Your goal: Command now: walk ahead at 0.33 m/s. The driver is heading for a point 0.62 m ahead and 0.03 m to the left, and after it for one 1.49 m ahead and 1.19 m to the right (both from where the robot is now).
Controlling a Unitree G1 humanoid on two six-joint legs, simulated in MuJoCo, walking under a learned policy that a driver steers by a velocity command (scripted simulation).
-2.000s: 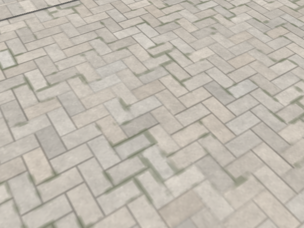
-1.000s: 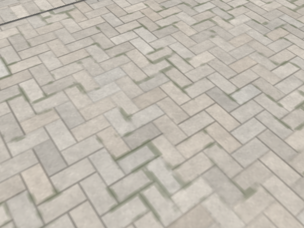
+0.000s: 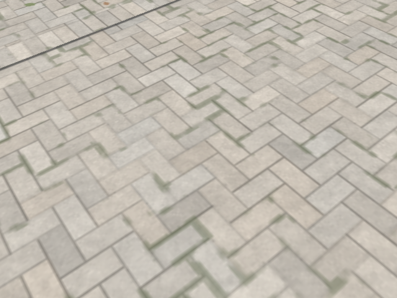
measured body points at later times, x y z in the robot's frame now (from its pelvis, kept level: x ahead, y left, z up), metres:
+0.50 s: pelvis +0.20 -0.03 +0.00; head +0.23 -0.03 +0.45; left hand +0.12 +0.21 -0.14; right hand +0.42 -0.25 -0.10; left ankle +0.40 +0.12 -0.69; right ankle +0.06 -0.13 -0.73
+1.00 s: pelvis +0.49 +0.02 +0.01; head +0.50 +0.01 +0.46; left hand +0.66 +0.26 -0.10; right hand +0.47 -0.25 -0.13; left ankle +0.43 +0.11 -0.73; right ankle +0.67 -0.17 -0.66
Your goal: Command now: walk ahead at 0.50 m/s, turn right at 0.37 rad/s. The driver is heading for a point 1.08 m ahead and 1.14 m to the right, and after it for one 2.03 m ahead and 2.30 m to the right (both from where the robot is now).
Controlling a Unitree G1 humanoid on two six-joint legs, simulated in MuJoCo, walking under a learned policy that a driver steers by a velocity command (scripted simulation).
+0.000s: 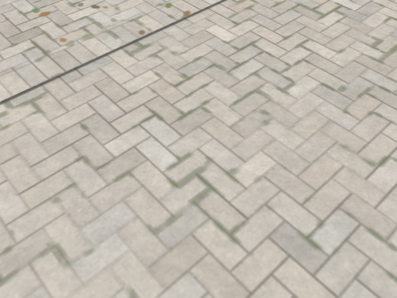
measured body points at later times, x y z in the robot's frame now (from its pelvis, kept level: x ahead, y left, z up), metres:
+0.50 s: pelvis +0.29 -0.08 +0.00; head +0.32 -0.10 +0.45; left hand +0.42 +0.17 -0.11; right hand +0.41 -0.38 -0.10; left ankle +0.50 +0.07 -0.68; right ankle +0.25 -0.14 -0.75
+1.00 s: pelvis +0.56 -0.13 +0.00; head +0.59 -0.14 +0.45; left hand +0.86 +0.00 -0.09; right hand +0.43 -0.38 -0.12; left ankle +0.58 -0.01 -0.75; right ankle +0.57 -0.34 -0.67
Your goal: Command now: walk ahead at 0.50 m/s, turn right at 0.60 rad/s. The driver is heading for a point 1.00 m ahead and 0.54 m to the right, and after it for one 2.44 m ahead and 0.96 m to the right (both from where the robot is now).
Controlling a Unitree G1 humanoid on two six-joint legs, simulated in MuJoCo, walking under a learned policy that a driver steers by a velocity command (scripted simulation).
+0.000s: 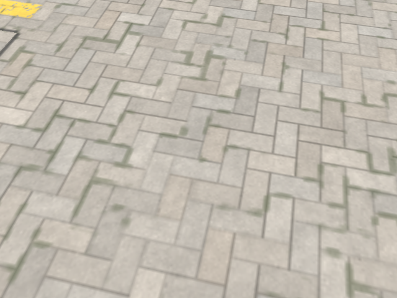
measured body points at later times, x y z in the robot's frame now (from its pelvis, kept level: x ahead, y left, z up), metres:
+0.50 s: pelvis +0.27 -0.08 +0.00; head +0.30 -0.10 +0.45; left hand +0.43 +0.17 -0.10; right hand +0.39 -0.39 -0.09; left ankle +0.46 +0.07 -0.68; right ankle +0.23 -0.15 -0.75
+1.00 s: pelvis +0.53 -0.13 +0.00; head +0.56 -0.14 +0.45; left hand +0.84 -0.01 -0.09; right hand +0.40 -0.38 -0.12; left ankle +0.55 -0.01 -0.75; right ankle +0.54 -0.33 -0.67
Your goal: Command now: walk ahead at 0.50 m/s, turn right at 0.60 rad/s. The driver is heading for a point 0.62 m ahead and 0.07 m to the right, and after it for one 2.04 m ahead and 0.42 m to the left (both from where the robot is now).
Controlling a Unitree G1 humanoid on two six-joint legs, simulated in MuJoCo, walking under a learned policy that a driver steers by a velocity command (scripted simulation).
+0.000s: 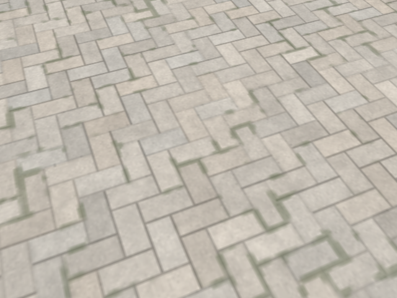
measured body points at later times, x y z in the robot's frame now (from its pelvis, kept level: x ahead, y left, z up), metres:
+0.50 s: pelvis +0.27 -0.08 +0.00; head +0.30 -0.10 +0.45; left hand +0.43 +0.18 -0.10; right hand +0.40 -0.38 -0.09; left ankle +0.48 +0.06 -0.68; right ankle +0.23 -0.15 -0.74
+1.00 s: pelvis +0.51 -0.08 +0.00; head +0.57 -0.08 +0.45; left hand +0.75 +0.14 -0.10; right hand +0.55 -0.38 -0.11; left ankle +0.56 -0.02 -0.74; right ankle +0.56 -0.27 -0.69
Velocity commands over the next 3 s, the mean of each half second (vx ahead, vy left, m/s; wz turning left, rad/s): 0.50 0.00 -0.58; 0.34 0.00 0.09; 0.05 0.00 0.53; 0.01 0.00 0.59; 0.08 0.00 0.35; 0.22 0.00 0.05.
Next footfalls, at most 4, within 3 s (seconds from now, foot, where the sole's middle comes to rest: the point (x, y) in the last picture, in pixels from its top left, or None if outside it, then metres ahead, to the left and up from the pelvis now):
0.20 right None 0.27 -0.15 -0.78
0.68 left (200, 261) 0.60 -0.03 -0.78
1.18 right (262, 246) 0.65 -0.25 -0.78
1.60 left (188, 263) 0.60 0.02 -0.78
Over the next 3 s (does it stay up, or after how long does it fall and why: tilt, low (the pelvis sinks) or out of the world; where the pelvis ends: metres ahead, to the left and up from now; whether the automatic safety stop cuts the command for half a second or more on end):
stays up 0.74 -0.03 -0.01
